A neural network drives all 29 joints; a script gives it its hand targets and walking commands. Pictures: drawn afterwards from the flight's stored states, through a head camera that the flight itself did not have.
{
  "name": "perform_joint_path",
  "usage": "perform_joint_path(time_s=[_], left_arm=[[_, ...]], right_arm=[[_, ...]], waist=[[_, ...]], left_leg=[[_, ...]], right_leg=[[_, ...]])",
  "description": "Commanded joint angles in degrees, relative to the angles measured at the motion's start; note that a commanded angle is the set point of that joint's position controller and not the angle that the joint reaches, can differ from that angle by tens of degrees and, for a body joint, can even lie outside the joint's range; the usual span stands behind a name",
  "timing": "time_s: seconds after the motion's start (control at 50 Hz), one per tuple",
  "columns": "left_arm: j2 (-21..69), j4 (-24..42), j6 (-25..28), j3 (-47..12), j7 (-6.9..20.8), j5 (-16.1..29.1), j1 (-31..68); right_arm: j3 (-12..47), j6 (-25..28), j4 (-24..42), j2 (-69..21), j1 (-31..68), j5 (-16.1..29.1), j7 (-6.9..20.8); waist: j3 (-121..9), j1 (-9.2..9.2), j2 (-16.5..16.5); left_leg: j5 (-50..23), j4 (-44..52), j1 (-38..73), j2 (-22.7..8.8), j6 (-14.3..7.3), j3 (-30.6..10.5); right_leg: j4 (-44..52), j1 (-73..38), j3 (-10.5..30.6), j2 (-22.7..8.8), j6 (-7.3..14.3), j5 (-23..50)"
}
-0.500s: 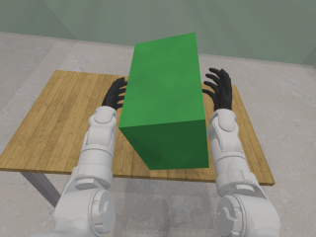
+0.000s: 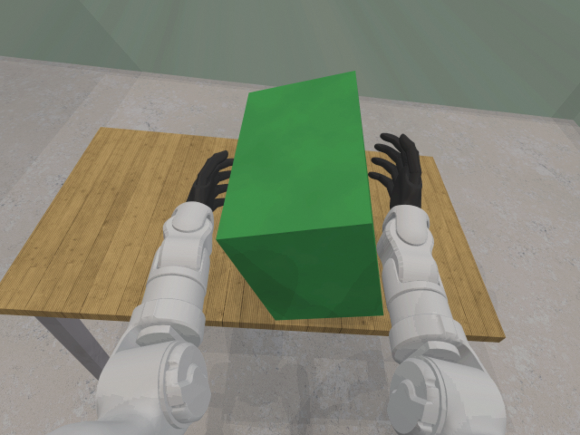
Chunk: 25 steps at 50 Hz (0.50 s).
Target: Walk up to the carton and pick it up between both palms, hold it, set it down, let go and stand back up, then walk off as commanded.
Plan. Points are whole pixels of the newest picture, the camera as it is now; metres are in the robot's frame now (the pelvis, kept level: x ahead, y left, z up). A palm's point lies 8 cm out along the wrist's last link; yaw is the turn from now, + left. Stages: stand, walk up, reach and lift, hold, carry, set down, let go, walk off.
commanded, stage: set down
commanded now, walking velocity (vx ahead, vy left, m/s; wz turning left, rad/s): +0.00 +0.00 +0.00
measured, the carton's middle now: (313, 200) +0.48 -0.04 +0.05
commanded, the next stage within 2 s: none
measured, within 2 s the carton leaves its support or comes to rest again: neither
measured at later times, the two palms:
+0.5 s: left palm (201, 198) +0.45 +0.14 +0.08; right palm (386, 196) +0.43 -0.14 +0.12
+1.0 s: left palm (199, 198) +0.45 +0.14 +0.07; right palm (380, 196) +0.44 -0.13 +0.11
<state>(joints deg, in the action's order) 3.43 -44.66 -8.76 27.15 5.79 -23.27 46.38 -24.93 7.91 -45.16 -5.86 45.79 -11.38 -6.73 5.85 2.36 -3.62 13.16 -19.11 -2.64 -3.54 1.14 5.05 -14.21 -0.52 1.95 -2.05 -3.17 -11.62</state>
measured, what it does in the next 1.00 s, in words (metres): stands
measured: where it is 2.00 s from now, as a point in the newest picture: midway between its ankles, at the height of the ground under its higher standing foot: outside the picture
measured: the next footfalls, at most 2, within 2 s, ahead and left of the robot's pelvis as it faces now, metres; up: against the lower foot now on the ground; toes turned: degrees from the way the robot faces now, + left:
none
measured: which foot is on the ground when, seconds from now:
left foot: down 0.00-1.00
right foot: down 0.00-1.00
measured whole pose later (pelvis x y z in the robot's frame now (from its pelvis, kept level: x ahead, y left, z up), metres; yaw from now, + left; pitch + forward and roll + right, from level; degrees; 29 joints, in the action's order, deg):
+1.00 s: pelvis +0.03 +0.01 +0.00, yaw +0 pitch +2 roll -1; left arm 2.4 -48.2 -2.1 28.6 5.4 -23.3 47.5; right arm -28.4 10.1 -45.2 -8.3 45.9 -15.9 -7.4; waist 5.9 2.4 -3.0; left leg 14.8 -19.1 -5.9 -3.5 1.1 5.1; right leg -14.2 2.9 1.9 -2.1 -3.8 -11.3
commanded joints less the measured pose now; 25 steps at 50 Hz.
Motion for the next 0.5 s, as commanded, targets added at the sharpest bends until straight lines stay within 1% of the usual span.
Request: perform_joint_path(time_s=[0.0, 0.06, 0.12, 0.16, 0.18, 0.2, 0.22, 0.24, 0.28, 0.32, 0.34, 0.36, 0.38, 0.42, 0.48], left_arm=[[18.01, -1.67, 5.82, -10.42, 5.44, 1.78, 37.46], [17.4, -3.09, 6.23, -9.89, 5.53, 1.92, 38.23], [17.01, -3.86, 6.45, -9.27, 5.63, 1.39, 37.75], [17.04, -3.13, 6.94, -9.85, 5.51, 1.64, 38.14], [16.54, -3.86, 6.98, -8.88, 5.6, 1.18, 37.56], [16.59, -4.07, 6.96, -8.77, 5.63, 1.23, 37.11], [16.68, -4.01, 6.95, -9.05, 5.7, 1.28, 37.37], [16.44, -4.54, 6.83, -8.91, 5.8, 1.17, 37.09], [16.35, -4.69, 7.01, -8.69, 5.93, 1.15, 36.77], [16.59, -4.82, 7.19, -9.15, 5.96, 1.17, 35.55], [17.07, -4.7, 7.47, -9.51, 5.89, 1.35, 35.43], [17.12, -4.44, 7.38, -9.76, 5.82, 1.52, 35.31], [17.02, -4.96, 7.49, -9.21, 5.88, 1.01, 35.04], [17.16, -4.92, 7.59, -9.6, 5.86, 1.17, 34.57], [18.26, -4.26, 7.87, -10.4, 5.39, 0.96, 33.24]], right_arm=[[9.19, -2.37, -6.94, -28.15, 24.04, -8.92, 6.59], [7.6, -2.61, -6.51, -27.82, 24.45, -10.24, 6.62], [7.44, -2.87, -6.38, -28.44, 24.15, -10.32, 6.73], [7.35, -2.68, -6.11, -28.37, 24.3, -10.64, 6.78], [7.71, -2.76, -6.33, -29.0, 23.79, -10.64, 6.8], [7.85, -2.89, -6.4, -29.14, 23.53, -10.62, 6.79], [6.91, -2.93, -6.5, -28.8, 23.54, -11.08, 6.79], [7.01, -3.18, -6.89, -28.69, 23.0, -11.08, 6.68], [7.0, -3.03, -6.52, -29.22, 23.09, -11.24, 6.6], [7.37, -2.92, -6.57, -29.36, 22.0, -11.4, 6.58], [7.5, -2.26, -5.51, -29.38, 22.89, -11.35, 6.69], [6.85, -2.45, -6.77, -29.24, 22.0, -11.49, 6.59], [7.28, -2.31, -6.74, -29.78, 21.88, -11.36, 6.55], [7.04, -2.09, -6.64, -29.32, 21.45, -11.61, 6.6], [7.54, -1.26, -6.94, -29.49, 20.81, -11.36, 6.77]], waist=[[-19.18, 0.9, 2.91], [-19.39, 1.74, 2.39], [-19.08, 1.39, 2.82], [-20.44, 1.63, 3.26], [-20.09, 0.9, 3.06], [-19.47, 0.91, 2.96], [-19.98, 1.76, 3.29], [-19.82, 1.62, 3.15], [-20.43, 1.27, 3.27], [-20.64, 1.71, 3.64], [-21.73, 1.56, 3.7], [-21.35, 1.97, 3.89], [-21.41, 1.45, 3.74], [-22.05, 1.81, 4.09], [-23.27, 1.62, 5.4]], left_leg=[[-14.5, 4.37, -2.67, 5.12, -1.39, 4.17], [-13.51, 4.55, -3.72, 5.12, -1.6, 4.06], [-14.18, 4.42, -4.6, 5.24, -1.64, 4.15], [-15.58, 4.0, -4.04, 5.08, -1.3, 3.93], [-15.71, 3.88, -4.71, 5.17, -1.49, 4.17], [-16.07, 3.92, -5.33, 5.18, -1.53, 4.05], [-15.78, 4.06, -5.25, 5.04, -1.38, 3.79], [-16.26, 3.73, -5.45, 5.1, -1.38, 3.86], [-17.5, 3.37, -5.65, 5.24, -1.27, 3.99], [-19.27, 2.78, -5.42, 5.14, -1.03, 3.68], [-21.25, 2.1, -4.98, 5.01, -0.83, 3.65], [-21.16, 2.07, -5.08, 5.04, -0.68, 3.63], [-21.46, 1.96, -5.48, 5.11, -0.78, 3.63], [-23.19, 1.31, -4.66, 4.91, -0.54, 3.45], [-26.9, -0.05, -3.31, 4.67, 0.13, 3.22]], right_leg=[[-3.21, -6.96, -6.26, 1.77, -1.98, 25.29], [-3.62, -7.15, -6.41, 1.76, -2.26, 25.84], [-3.82, -7.04, -6.21, 1.79, -2.39, 26.5], [-4.25, -6.6, -6.48, 1.89, -2.36, 27.95], [-4.36, -7.23, -6.1, 1.67, -2.48, 28.36], [-4.63, -7.62, -5.96, 1.72, -2.5, 29.22], [-4.72, -7.32, -6.2, 1.81, -2.45, 28.92], [-4.86, -7.49, -6.11, 1.75, -2.45, 29.85], [-4.95, -7.41, -6.06, 1.77, -2.57, 30.98], [-5.62, -7.38, -6.23, 1.93, -2.49, 32.98], [-5.7, -6.41, -6.43, 2.13, -2.56, 33.69], [-5.78, -6.73, -6.43, 2.17, -2.41, 33.54], [-5.76, -6.74, -6.31, 2.08, -2.37, 33.7], [-6.16, -5.92, -6.62, 2.38, -2.42, 35.09], [-6.32, -3.91, -7.07, 2.75, -2.0, 35.11]])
